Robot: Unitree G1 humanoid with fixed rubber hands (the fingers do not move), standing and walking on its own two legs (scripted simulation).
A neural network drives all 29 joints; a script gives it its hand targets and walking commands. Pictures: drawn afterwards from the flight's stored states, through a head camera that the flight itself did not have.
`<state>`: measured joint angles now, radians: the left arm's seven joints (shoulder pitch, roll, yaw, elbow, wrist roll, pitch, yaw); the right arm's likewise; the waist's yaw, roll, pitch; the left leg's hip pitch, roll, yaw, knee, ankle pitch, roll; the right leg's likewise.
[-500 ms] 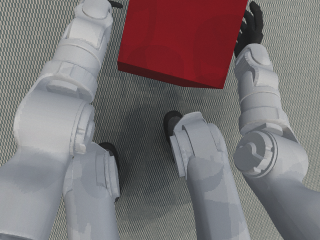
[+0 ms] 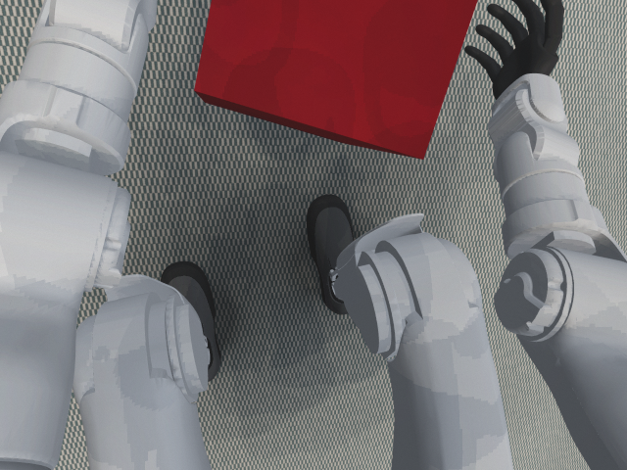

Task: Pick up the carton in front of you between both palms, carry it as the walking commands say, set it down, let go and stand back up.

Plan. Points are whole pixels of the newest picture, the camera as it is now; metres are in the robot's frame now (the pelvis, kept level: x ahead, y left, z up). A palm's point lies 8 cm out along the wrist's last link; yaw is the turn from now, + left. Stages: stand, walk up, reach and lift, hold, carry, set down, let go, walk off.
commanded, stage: set down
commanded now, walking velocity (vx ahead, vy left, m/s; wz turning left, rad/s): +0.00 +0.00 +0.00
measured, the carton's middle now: (316, 34) +0.50 -0.12 -0.26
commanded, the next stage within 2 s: let go in 1.00 s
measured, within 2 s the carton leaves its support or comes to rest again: neither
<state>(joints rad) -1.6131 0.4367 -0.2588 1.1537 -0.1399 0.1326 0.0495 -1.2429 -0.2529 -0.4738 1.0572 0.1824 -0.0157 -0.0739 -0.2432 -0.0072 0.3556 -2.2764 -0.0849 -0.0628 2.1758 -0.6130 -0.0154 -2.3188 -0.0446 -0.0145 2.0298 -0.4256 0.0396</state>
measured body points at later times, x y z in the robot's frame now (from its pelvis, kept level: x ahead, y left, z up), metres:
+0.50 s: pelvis +0.01 +0.00 +0.09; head +0.34 -0.03 +0.39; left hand +0.62 +0.01 -0.02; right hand +0.44 -0.32 -0.03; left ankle +0.09 +0.11 -0.35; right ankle +0.15 -0.13 -0.35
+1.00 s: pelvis +0.05 +0.00 +0.22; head +0.34 -0.01 +0.56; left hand +0.61 +0.03 +0.12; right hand +0.43 -0.32 +0.13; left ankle +0.09 +0.11 -0.35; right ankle +0.15 -0.13 -0.35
